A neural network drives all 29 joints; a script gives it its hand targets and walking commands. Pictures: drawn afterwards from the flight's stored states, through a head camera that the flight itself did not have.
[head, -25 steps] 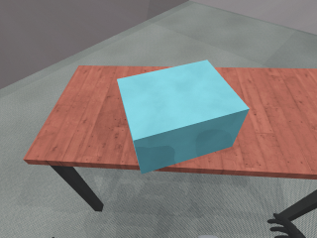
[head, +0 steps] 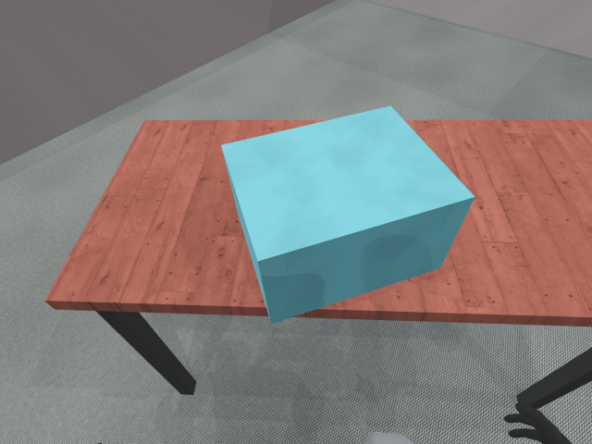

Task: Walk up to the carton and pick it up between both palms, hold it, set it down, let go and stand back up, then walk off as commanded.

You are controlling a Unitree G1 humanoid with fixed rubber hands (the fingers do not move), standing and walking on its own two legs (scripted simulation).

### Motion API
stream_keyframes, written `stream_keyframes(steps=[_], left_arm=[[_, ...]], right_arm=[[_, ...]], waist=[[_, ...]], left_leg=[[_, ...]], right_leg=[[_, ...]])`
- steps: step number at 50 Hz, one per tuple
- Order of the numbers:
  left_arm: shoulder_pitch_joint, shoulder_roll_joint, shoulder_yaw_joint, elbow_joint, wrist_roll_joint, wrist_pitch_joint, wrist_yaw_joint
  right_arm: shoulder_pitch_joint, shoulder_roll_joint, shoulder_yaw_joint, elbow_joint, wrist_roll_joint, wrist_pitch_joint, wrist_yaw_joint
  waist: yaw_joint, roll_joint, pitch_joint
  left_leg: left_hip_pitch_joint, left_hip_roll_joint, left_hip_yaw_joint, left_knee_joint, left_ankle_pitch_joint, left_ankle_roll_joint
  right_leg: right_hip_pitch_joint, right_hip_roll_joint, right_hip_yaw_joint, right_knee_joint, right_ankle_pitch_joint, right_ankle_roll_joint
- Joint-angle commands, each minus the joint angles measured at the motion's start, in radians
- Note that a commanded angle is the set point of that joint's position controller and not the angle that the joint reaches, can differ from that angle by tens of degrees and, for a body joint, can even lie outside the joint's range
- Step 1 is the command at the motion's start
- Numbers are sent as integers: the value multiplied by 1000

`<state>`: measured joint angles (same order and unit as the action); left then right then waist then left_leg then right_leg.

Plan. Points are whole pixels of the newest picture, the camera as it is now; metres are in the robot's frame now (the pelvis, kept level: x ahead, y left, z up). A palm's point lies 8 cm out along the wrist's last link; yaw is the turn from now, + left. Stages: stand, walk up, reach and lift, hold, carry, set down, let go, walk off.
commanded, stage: walk up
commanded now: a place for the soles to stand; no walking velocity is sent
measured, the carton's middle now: (334, 208) +0.46 -0.04 +0.03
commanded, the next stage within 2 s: none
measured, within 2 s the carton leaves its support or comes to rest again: neither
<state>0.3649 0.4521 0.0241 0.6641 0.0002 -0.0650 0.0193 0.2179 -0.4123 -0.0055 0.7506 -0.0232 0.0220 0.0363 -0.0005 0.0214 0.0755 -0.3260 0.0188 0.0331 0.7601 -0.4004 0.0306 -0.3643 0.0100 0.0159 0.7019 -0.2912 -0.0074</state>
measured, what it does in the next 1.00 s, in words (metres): stands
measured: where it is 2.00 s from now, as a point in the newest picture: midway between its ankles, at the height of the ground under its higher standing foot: outside the picture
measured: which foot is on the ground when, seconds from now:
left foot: down 0.00-1.00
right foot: down 0.00-1.00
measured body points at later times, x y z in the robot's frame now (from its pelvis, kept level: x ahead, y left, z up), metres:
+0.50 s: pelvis +0.01 -0.01 +0.00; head +0.02 -0.02 +0.45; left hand +0.11 +0.31 -0.08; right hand +0.13 -0.32 -0.10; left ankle +0.02 +0.10 -0.71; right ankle +0.04 -0.13 -0.71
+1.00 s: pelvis +0.01 -0.02 +0.00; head +0.02 -0.02 +0.45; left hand +0.11 +0.31 -0.08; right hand +0.13 -0.32 -0.10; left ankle +0.02 +0.10 -0.71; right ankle +0.04 -0.13 -0.71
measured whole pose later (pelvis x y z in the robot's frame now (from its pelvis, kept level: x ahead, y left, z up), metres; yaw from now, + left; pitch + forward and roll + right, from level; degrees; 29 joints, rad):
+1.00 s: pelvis +0.01 -0.02 +0.00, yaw -1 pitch -2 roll +0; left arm 0.35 0.45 0.02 0.67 0.00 -0.07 0.02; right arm 0.22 -0.41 -0.01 0.75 -0.02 0.00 0.03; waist 0.00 0.02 0.04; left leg -0.32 0.04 0.04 0.76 -0.40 0.03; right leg -0.37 0.02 0.02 0.73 -0.33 -0.01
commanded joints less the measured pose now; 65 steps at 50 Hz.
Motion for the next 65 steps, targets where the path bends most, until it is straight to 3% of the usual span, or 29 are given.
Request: stream_keyframes(steps=[1,2,3,6,8,9,10,12,14,17,19,22,23,25,27,29,31,33,34,36,39,41,43,46,48,51,54,60,65], left_arm=[[-26,164,55,-9,9,-3,15],[1,180,67,6,13,1,14],[32,178,71,23,11,-1,9],[55,158,65,26,16,-30,7],[54,217,76,18,24,-40,17],[40,247,80,8,24,-43,22],[36,252,77,6,20,-42,24],[5,233,66,0,19,-36,25],[-19,182,50,-9,15,-33,21],[2,163,47,13,10,-26,17],[8,180,55,11,15,-33,16],[8,231,67,9,23,-41,16],[0,235,66,10,23,-39,18],[-28,224,62,6,24,-33,20],[-63,194,51,-2,23,-29,15],[-43,164,45,5,18,-29,10],[-10,173,52,21,15,-32,9],[-18,202,57,14,23,-41,11],[-12,214,62,10,24,-45,12],[-2,228,64,12,21,-44,16],[-47,199,53,1,20,-38,17],[-40,170,45,4,17,-35,13],[-12,173,48,20,16,-37,13],[-19,211,58,12,25,-43,14],[-19,219,58,13,24,-42,16],[-50,195,49,5,24,-38,14],[-25,175,46,20,19,-37,10],[-27,215,55,13,24,-43,15],[-36,180,47,11,20,-38,12]], right_arm=[[-4,-288,-119,-61,-8,-47,-14],[-43,-282,-118,-67,-11,-47,-13],[-61,-268,-113,-66,-12,-46,-13],[-70,-218,-93,-71,0,-39,-12],[-40,-192,-84,-85,15,-39,-14],[-25,-175,-81,-89,13,-36,-15],[-23,-184,-86,-82,8,-33,-19],[-29,-183,-91,-77,8,-39,-20],[-22,-216,-99,-66,4,-50,-17],[-65,-244,-99,-70,6,-52,-13],[-77,-223,-92,-71,9,-46,-13],[-67,-194,-88,-77,11,-37,-15],[-60,-193,-90,-70,8,-36,-15],[-46,-198,-91,-63,5,-39,-12],[-40,-223,-99,-56,3,-48,-11],[-63,-242,-100,-57,2,-53,-9],[-86,-232,-92,-62,6,-51,-10],[-85,-216,-87,-66,8,-48,-10],[-69,-212,-86,-67,9,-46,-12],[-65,-205,-86,-68,10,-43,-15],[-41,-223,-93,-54,5,-50,-14],[-67,-238,-97,-59,4,-54,-11],[-89,-230,-91,-64,12,-51,-10],[-81,-211,-88,-69,11,-45,-13],[-74,-213,-91,-69,11,-42,-14],[-60,-228,-96,-60,8,-47,-13],[-93,-233,-93,-63,9,-48,-10],[-75,-214,-91,-61,10,-42,-14],[-79,-237,-93,-59,9,-49,-10]], waist=[[-39,130,-34],[-24,113,-8],[-4,118,7],[15,108,-47],[1,46,-120],[-13,-15,-131],[-13,-35,-129],[-30,-49,-105],[-41,12,-110],[-7,64,-99],[-1,41,-80],[-17,-35,-80],[-24,-45,-65],[-33,-45,-44],[-46,4,-27],[-24,78,-44],[0,69,-64],[-7,23,-67],[-16,5,-85],[-21,-10,-100],[-40,15,-83],[-23,75,-79],[-3,55,-82],[-16,27,-70],[-25,3,-77],[-34,32,-57],[-10,61,-57],[-29,0,-71],[-17,54,-63]], left_leg=[[47,313,-429,-486,-320,178],[-9,336,-428,-488,-346,205],[-46,309,-359,-454,-296,197],[-8,158,-141,-221,149,102],[-14,88,-52,-43,273,45],[-38,58,-41,15,194,14],[-29,40,-72,15,49,11],[32,51,-99,-69,56,19],[108,130,-169,-187,124,65],[40,207,-208,-255,102,130],[-16,160,-145,-194,102,98],[-16,65,-67,-54,6,33],[-17,44,-74,-55,-50,27],[16,50,-107,-120,-96,35],[61,114,-176,-235,-125,65],[47,171,-230,-304,-152,104],[4,194,-210,-290,-84,118],[-30,124,-119,-176,33,75],[-13,98,-95,-114,70,54],[8,74,-83,-74,60,35],[75,121,-150,-192,28,62],[54,171,-202,-257,16,101],[7,185,-174,-246,27,110],[-5,110,-99,-131,51,60],[26,97,-99,-119,11,49],[57,130,-155,-211,-42,72],[14,155,-169,-240,-56,95],[31,93,-107,-128,-9,51],[32,156,-168,-240,-34,90]], right_leg=[[-160,46,13,123,-186,-30],[-129,15,4,175,-219,-26],[-73,-11,-12,130,-208,-29],[74,-17,38,-107,35,-58],[129,-109,222,-83,318,-109],[129,-191,371,-115,359,-161],[99,-230,413,-115,377,-206],[19,-207,355,-112,365,-191],[-67,-118,239,-66,233,-112],[-5,-20,83,11,95,-65],[33,-56,148,-42,134,-86],[-2,-176,371,-157,144,-160],[-24,-191,403,-176,109,-173],[-87,-176,383,-194,12,-158],[-152,-99,272,-154,-37,-101],[-120,-35,159,-78,-17,-69],[-15,-14,96,-44,31,-62],[21,-70,201,-92,126,-92],[14,-114,284,-112,163,-118],[0,-162,353,-134,196,-151],[-87,-112,274,-105,132,-113],[-72,-44,167,-54,89,-78],[2,-25,115,-39,102,-70],[-18,-105,274,-102,145,-120],[-51,-129,321,-133,120,-133],[-108,-85,253,-111,68,-102],[-51,-40,168,-85,60,-82],[-67,-131,336,-152,95,-128],[-65,-52,192,-86,86,-83]])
